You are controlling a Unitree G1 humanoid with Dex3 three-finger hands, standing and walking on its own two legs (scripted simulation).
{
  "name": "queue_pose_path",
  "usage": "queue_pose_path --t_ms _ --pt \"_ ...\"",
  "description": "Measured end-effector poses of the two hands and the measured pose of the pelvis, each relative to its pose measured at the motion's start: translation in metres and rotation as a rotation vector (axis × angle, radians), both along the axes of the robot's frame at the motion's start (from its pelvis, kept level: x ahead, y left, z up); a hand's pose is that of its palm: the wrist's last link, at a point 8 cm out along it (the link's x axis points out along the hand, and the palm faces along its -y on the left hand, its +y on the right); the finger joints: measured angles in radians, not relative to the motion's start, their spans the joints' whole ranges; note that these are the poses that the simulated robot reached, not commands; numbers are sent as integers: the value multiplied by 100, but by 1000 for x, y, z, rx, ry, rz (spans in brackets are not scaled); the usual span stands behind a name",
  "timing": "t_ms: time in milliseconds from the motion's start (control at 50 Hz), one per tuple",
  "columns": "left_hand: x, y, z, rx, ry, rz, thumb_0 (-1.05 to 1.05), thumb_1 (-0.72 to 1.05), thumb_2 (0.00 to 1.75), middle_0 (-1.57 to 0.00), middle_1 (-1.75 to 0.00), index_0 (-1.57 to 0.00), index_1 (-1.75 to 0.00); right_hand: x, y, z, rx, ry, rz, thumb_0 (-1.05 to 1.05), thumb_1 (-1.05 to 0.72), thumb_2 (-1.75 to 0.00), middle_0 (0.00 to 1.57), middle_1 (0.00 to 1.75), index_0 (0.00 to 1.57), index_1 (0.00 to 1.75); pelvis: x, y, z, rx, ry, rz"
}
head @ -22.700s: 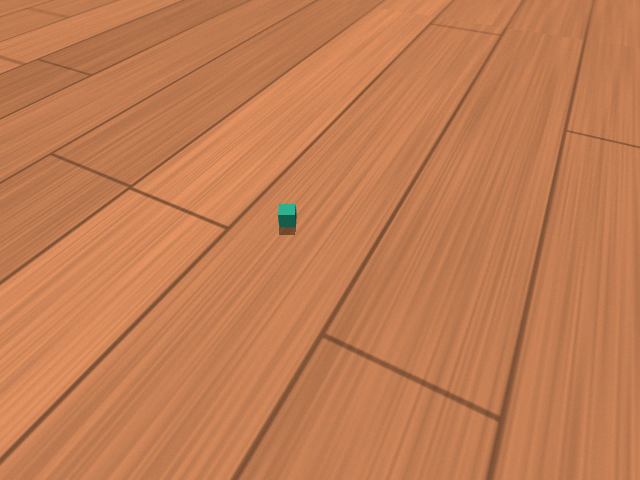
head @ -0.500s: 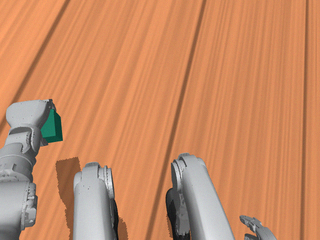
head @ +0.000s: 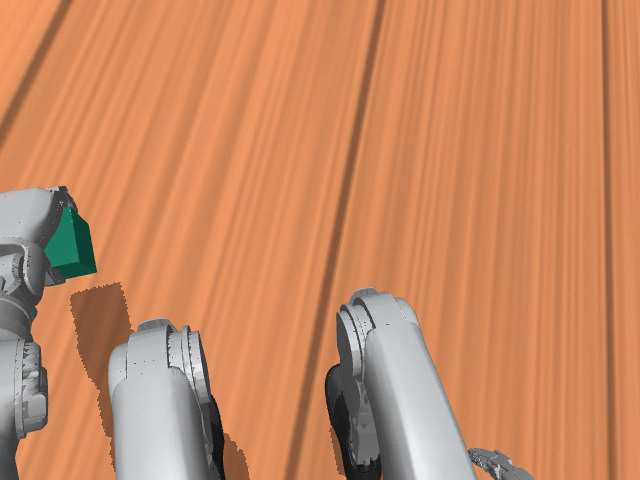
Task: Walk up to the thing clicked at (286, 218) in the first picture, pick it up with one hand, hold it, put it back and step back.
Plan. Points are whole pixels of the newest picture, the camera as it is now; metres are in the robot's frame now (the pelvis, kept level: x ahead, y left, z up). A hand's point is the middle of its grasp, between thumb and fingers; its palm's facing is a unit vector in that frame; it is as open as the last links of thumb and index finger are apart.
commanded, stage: lower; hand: left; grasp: from above
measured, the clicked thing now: (53, 247) +0.44 +0.31 -0.20
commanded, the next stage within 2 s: rest in 0.34 s
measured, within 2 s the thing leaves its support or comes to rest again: rests again in 1.06 s
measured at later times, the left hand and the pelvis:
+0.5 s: hand (59, 257) +0.43 +0.31 -0.23, palm faces -0.44 -0.10 -0.89, open 10.5 cm; pelvis +0.01 +0.00 -0.03, yaw -2 degrees
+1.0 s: hand (71, 261) +0.44 +0.31 -0.27, palm faces -0.45 -0.12 -0.89, open 10.5 cm; pelvis +0.01 +0.00 -0.05, yaw -4 degrees
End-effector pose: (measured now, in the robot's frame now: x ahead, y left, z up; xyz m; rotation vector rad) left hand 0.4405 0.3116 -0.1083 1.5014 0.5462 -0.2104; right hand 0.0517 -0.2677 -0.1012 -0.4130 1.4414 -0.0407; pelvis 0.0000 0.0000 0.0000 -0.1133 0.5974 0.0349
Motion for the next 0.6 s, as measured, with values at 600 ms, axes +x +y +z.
queue_pose_path --t_ms 600 --pt "1 4 -69 -11 4 5 -1 -11 62 -64 -65 -69 -59 18 -4 -28 -13 17 88 0 -90 -89 20 30 20 30 8 0 -38 -25 -31 -24"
